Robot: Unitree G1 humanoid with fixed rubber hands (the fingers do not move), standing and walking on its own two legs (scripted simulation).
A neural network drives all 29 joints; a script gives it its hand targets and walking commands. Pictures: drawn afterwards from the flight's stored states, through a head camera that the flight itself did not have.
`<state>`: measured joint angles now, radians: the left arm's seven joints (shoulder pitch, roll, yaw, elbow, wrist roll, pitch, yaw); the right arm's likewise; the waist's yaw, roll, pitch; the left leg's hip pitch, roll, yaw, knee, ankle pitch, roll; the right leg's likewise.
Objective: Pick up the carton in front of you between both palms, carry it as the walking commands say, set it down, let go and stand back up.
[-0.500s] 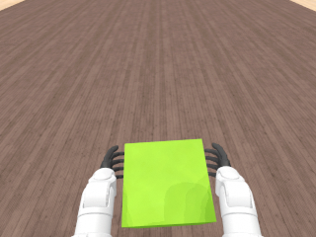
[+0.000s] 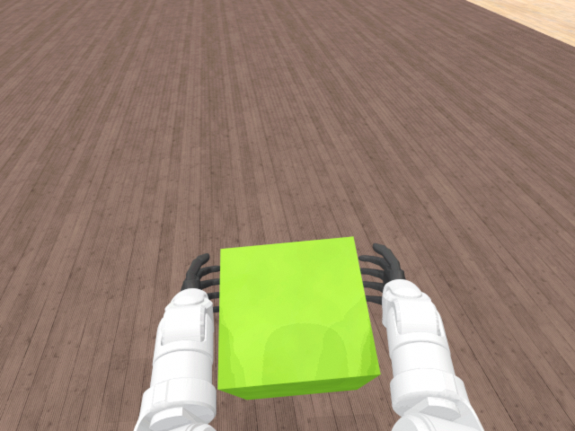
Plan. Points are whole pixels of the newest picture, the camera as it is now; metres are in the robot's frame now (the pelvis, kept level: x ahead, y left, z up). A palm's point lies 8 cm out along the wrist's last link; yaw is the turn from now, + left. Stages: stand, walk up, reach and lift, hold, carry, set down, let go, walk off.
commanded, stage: set down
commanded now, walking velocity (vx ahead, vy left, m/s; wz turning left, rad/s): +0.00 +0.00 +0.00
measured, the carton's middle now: (295, 326) +0.33 +0.02 -0.08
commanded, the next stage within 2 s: none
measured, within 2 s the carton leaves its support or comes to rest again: neither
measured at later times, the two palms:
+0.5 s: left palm (221, 348) +0.33 +0.16 -0.18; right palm (364, 323) +0.40 -0.12 -0.17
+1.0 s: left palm (230, 365) +0.36 +0.16 -0.32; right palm (349, 333) +0.45 -0.11 -0.31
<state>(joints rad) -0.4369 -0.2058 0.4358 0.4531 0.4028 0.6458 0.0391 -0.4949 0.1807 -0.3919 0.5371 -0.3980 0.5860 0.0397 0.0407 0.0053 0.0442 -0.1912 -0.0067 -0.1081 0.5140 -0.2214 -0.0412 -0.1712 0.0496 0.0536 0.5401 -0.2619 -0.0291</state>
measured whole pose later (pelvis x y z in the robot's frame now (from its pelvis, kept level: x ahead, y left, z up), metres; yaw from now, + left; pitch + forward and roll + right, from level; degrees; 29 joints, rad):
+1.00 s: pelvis -0.06 -0.01 -0.23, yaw +1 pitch +46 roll +4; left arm -0.81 -0.22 0.60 0.51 0.23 0.25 0.17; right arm -1.10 -0.08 -0.26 0.90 -0.25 0.23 -0.08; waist 0.10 -0.03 -0.20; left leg -1.91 -0.08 -0.09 1.55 -0.46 -0.12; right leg -1.93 0.14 0.09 1.62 -0.49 0.00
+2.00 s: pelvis -0.07 -0.01 -0.38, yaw +4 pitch +43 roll +7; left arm -1.17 -0.12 0.65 0.69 0.14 0.19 0.14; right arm -1.58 -0.32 -0.06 1.28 -0.11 0.17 -0.03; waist 0.13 -0.02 0.15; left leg -2.27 -0.13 -0.06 2.05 -0.54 -0.16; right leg -2.31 0.13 0.06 2.15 -0.59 -0.02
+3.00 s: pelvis -0.08 -0.01 -0.40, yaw +6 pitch +38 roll +7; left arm -1.25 0.15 0.42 1.04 -0.15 0.02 0.12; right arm -1.49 -0.53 0.16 1.22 0.13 0.07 0.00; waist 0.16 0.07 0.32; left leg -2.27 -0.06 0.00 2.13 -0.54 -0.11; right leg -2.30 0.03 0.03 2.24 -0.61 -0.06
